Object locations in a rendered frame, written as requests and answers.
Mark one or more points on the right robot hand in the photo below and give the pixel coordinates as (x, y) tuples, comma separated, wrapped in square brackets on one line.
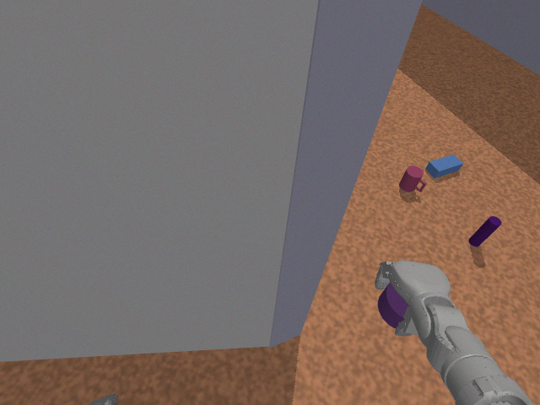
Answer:
[(411, 279)]

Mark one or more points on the right robot arm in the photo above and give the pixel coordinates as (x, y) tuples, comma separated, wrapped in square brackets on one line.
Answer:
[(465, 366)]

